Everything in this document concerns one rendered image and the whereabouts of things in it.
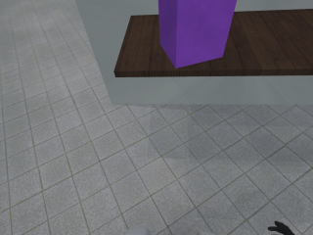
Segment carton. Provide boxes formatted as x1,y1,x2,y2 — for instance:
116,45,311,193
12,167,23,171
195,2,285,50
158,0,237,69

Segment robot right hand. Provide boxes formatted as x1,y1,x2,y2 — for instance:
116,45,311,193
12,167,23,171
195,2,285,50
268,220,294,235

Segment table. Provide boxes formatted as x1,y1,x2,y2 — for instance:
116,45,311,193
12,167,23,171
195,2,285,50
113,9,313,77

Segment robot left thigh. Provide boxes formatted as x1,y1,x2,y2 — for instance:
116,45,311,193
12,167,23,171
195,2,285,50
123,225,154,235

